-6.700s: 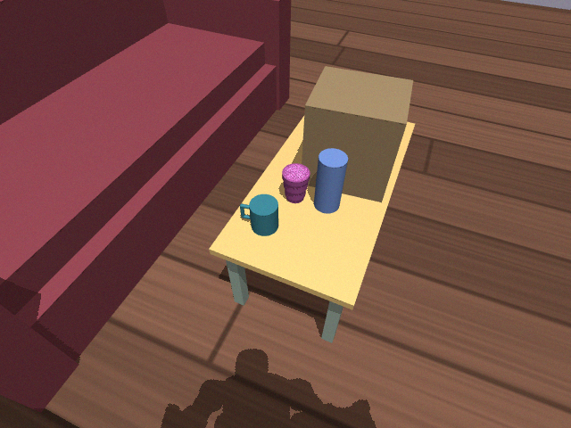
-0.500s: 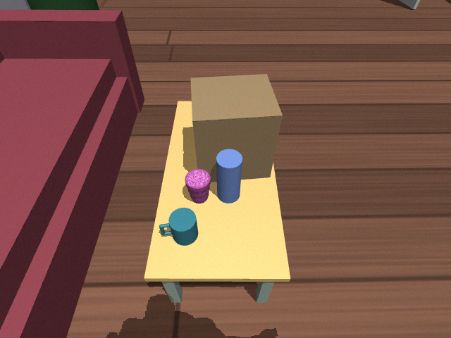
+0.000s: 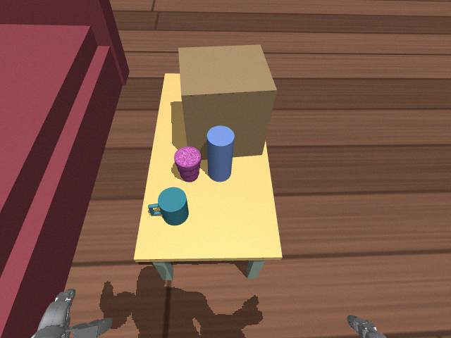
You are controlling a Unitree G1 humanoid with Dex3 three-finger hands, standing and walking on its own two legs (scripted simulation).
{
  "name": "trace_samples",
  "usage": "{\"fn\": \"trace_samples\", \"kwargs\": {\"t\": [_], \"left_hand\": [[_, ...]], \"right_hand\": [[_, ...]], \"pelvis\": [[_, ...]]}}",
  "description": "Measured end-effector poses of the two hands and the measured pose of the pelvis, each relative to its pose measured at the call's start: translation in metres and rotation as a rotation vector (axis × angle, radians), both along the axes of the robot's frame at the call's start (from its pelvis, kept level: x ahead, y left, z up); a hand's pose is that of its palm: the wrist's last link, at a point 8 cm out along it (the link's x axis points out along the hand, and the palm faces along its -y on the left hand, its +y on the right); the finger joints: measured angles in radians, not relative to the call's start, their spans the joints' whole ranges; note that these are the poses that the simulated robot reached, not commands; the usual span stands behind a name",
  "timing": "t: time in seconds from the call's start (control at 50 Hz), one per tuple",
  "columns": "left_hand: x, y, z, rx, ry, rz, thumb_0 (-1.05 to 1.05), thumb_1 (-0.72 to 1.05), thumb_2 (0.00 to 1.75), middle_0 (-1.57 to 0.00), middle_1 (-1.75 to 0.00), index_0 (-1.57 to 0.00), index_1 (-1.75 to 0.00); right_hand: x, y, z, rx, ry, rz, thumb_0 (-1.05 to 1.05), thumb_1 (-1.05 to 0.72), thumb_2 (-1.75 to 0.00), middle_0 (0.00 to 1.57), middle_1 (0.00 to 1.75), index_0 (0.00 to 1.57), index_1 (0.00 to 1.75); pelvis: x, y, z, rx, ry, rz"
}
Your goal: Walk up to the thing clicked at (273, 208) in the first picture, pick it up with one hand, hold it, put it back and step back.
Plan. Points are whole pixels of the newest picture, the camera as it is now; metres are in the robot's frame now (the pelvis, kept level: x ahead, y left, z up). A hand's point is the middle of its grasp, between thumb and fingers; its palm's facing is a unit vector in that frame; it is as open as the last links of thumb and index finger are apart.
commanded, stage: go down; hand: left
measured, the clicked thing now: (168, 207) +0.53 +0.17 -0.34
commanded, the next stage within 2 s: none
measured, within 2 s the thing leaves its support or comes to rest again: neither
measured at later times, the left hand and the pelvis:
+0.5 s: hand (82, 323) +0.18 +0.27 -0.14, palm faces +0.06 -0.94 -0.32, open 17.1 cm; pelvis +0.03 +0.01 -0.03, yaw +1 degrees
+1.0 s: hand (76, 336) +0.16 +0.27 -0.13, palm faces +0.08 -0.94 -0.33, open 17.4 cm; pelvis +0.02 +0.01 -0.06, yaw +1 degrees
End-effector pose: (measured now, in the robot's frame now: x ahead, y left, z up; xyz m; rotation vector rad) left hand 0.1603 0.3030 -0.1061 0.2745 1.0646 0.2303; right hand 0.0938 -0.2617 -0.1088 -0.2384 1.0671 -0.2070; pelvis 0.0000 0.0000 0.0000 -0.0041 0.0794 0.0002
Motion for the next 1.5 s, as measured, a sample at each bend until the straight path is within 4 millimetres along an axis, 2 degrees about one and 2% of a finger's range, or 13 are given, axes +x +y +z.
{"fn": "trace_samples", "kwargs": {"t": [0.1,0.24,0.4,0.52,0.66,0.86,1.14,1.5], "left_hand": [[0.005,0.005,0.008,0.013,0.045,-0.004,0.01,0.14,0.27,-0.05,-0.09,-0.06,-0.08],[-0.004,0.005,0.002,-0.013,0.104,0.029,0.0,-0.22,0.15,-0.05,-0.08,-0.06,-0.07],[0.002,0.009,0.001,-0.012,0.049,0.03,0.0,-0.42,0.11,-0.05,-0.08,-0.06,-0.08],[0.007,0.014,0.005,-0.009,0.037,0.013,0.0,-0.47,0.09,-0.06,-0.08,-0.06,-0.08],[0.004,0.013,0.005,-0.016,0.041,0.005,0.0,-0.52,0.08,-0.06,-0.08,-0.07,-0.08],[-0.007,0.012,0.006,-0.004,0.014,0.017,0.0,-0.56,0.09,-0.06,-0.08,-0.07,-0.08],[-0.025,0.015,0.009,-0.002,-0.003,0.026,0.0,-0.54,0.1,-0.06,-0.07,-0.06,-0.08],[-0.029,0.018,0.012,0.001,-0.025,0.024,0.0,-0.48,0.13,-0.06,-0.07,-0.05,-0.08]], "right_hand": [[0.009,0.009,0.002,0.019,-0.057,-0.014,0.01,-0.97,-0.91,0.2,0.3,0.2,0.3],[0.04,0.018,0.002,0.016,-0.149,0.024,0.01,-0.91,-0.9,0.2,0.3,0.2,0.3],[0.072,0.02,0.004,-0.028,-0.23,0.066,0.01,-0.87,-0.89,0.2,0.3,0.2,0.3],[0.087,0.02,0.005,-0.049,-0.289,0.068,0.01,-0.85,-0.88,0.2,0.3,0.2,0.3],[0.092,0.023,-0.002,-0.049,-0.331,0.069,0.01,-0.84,-0.88,0.2,0.3,0.2,0.3],[0.084,0.025,-0.012,-0.051,-0.35,0.066,0.01,-0.85,-0.88,0.2,0.3,0.2,0.3],[0.071,0.025,-0.013,-0.079,-0.401,0.054,0.01,-0.84,-0.88,0.21,0.3,0.2,0.3],[0.068,0.032,-0.01,-0.087,-0.437,0.055,0.01,-0.84,-0.88,0.21,0.3,0.2,0.3]], "pelvis": [[0.008,0.005,-0.001,-0.004,0.01,-0.005],[0.015,0.011,-0.009,-0.006,0.042,-0.004],[0.025,0.01,-0.021,-0.013,0.074,0.01],[0.031,0.011,-0.029,-0.021,0.092,0.015],[0.032,0.012,-0.039,-0.027,0.117,0.019],[0.023,0.01,-0.052,-0.033,0.138,0.023],[0.011,0.01,-0.06,-0.043,0.139,0.03],[0.007,0.013,-0.061,-0.05,0.128,0.029]]}}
